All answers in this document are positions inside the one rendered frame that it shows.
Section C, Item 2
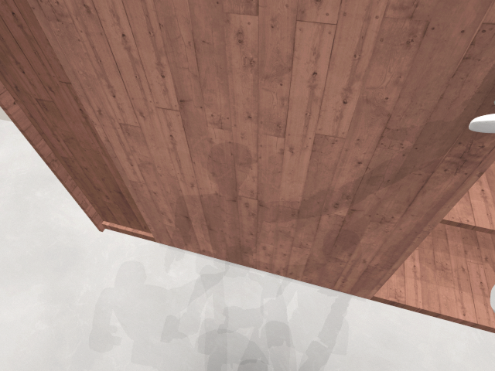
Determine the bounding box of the right robot hand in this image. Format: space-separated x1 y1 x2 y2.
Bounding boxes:
469 114 495 133

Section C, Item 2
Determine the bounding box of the wardrobe door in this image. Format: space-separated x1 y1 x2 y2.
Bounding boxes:
27 0 495 299
0 0 151 233

